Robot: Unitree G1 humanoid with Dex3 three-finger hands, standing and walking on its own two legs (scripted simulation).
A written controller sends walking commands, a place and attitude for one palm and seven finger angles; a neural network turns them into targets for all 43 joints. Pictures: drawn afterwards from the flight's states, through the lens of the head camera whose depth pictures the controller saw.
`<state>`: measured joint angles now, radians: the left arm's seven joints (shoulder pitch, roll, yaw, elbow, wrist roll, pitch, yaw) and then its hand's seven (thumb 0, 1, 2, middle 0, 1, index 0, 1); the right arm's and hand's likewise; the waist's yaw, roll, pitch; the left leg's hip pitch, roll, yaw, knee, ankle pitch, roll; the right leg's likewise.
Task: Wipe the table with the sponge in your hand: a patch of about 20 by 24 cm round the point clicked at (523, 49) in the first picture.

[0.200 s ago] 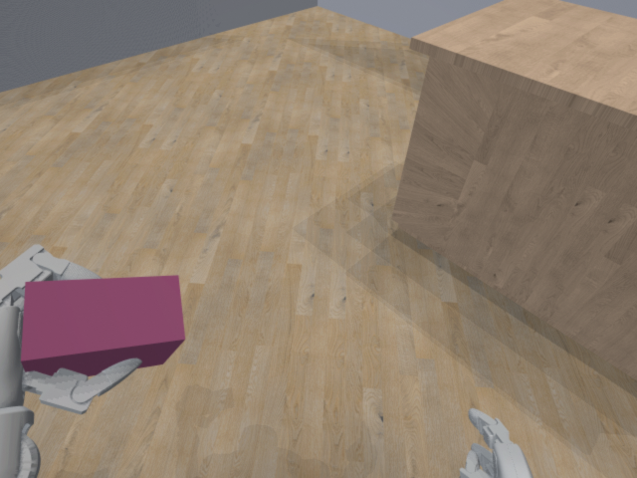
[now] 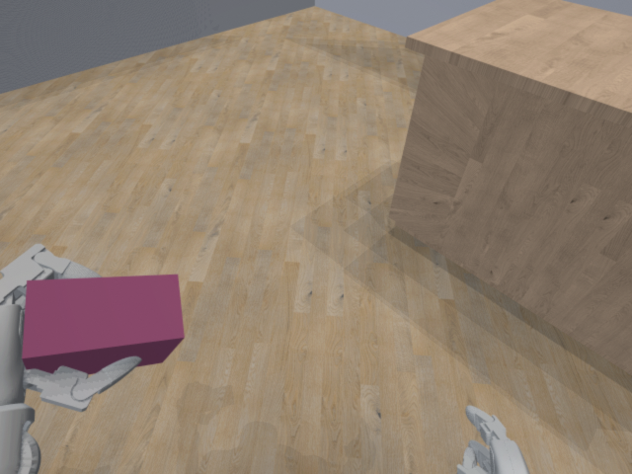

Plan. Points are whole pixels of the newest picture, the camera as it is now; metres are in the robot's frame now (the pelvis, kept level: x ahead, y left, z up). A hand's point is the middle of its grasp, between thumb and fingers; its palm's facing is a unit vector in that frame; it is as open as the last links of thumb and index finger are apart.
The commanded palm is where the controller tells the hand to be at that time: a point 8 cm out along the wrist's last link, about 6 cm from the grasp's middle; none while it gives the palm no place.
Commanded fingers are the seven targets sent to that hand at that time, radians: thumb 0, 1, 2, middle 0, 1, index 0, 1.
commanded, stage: stand and wait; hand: left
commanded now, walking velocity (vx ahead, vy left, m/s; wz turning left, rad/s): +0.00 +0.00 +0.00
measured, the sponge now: (127, 326) +0.22 +0.21 +0.14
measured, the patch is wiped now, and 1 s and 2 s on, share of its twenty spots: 0.00 0.00 0.00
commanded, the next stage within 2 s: look at it before walking up in 0.06 s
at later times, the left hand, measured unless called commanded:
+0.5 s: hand (76, 322) +0.21 +0.24 +0.16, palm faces +0.43 -0.82 -0.38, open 10.2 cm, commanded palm +0.16 +0.28 +0.18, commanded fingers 0.00 0.10 1.30 -1.20 -1.60 -1.20 -1.60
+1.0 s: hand (95, 234) +0.31 +0.26 +0.18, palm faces +0.50 -0.77 -0.40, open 10.2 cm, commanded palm +0.25 +0.30 +0.18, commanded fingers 0.00 0.10 1.30 -1.20 -1.60 -1.20 -1.60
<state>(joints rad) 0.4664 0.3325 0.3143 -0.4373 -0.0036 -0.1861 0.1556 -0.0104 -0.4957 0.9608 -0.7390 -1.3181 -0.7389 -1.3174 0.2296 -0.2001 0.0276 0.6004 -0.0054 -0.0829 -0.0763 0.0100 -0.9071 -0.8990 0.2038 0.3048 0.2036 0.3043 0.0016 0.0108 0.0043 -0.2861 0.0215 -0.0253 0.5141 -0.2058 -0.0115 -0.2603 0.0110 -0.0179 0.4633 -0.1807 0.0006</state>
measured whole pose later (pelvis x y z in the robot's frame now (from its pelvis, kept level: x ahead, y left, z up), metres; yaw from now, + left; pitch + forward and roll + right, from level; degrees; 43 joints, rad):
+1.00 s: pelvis +0.12 +0.00 +0.00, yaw +5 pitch +0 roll -1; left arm 0.45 0.37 0.36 -0.52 0.00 -0.21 0.17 -0.01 -0.50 0.97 -0.74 -1.32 -0.74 -1.32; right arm 0.20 -0.13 0.02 0.62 -0.01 -0.10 -0.05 0.01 -0.91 -0.90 0.20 0.30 0.20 0.30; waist 0.00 -0.01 0.04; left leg -0.21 0.08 0.13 0.53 -0.31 0.00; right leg -0.53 -0.07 -0.09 1.11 -0.41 0.02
